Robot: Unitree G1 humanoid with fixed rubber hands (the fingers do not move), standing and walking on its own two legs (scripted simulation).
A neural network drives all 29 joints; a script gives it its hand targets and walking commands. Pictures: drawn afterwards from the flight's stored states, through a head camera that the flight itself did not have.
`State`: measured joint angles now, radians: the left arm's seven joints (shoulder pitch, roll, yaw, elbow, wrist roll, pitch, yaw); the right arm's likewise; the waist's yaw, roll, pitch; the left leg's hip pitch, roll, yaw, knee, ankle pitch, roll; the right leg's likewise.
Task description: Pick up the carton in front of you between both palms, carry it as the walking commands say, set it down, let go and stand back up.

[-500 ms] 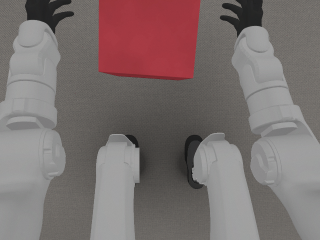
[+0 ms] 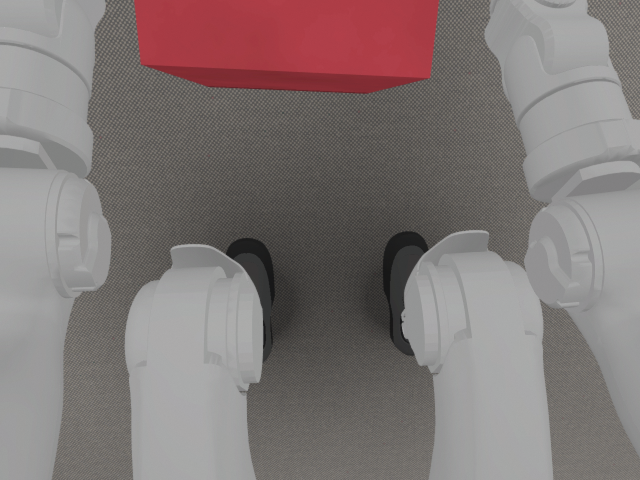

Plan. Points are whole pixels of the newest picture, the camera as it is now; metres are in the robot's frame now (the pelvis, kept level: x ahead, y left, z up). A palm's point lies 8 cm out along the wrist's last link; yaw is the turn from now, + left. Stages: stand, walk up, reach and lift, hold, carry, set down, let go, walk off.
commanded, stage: reach and lift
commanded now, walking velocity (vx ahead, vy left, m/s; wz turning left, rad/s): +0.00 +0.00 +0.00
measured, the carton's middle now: out of the picture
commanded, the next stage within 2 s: none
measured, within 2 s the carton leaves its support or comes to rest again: leaves its support in 0.68 s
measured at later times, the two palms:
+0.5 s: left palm out of the picture +0.56 +0.19 -0.17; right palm out of the picture +0.55 -0.11 -0.17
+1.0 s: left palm out of the picture +0.51 +0.21 -0.03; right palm out of the picture +0.53 -0.09 -0.03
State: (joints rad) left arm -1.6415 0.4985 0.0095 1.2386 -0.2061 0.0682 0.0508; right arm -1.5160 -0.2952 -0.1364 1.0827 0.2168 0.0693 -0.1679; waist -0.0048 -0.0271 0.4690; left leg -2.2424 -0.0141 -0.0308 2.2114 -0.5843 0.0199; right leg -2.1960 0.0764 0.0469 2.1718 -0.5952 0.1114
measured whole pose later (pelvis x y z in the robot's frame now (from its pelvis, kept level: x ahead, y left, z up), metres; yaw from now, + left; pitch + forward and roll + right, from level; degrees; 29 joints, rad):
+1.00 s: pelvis +0.00 -0.02 +0.04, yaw +3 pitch +40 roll -4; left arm -1.26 0.19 0.28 0.89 0.10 0.36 0.06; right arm -1.16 -0.01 -0.50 0.75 -0.08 0.31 -0.14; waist 0.02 -0.06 0.00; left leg -2.20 -0.08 -0.08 2.04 -0.53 -0.04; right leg -2.14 0.09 0.04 2.03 -0.58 0.09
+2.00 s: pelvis +0.06 -0.01 +0.30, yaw +5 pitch +26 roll +0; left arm -0.55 -0.10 0.36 0.59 0.23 0.36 0.02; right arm -0.53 0.13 -0.40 0.56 -0.20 0.33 -0.04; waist 0.00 -0.02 -0.22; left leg -1.16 -0.04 -0.06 1.12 -0.41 -0.01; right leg -1.14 0.05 0.10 1.12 -0.44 0.04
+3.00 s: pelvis +0.09 -0.01 +0.40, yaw +6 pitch -4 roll +0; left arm -0.32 -0.17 0.30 0.37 0.31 0.64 -0.01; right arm -0.34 0.17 -0.32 0.39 -0.31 0.60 0.03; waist 0.00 -0.01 0.00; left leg -0.17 -0.02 -0.07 0.44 -0.20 -0.01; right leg -0.15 0.02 0.10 0.45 -0.23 0.02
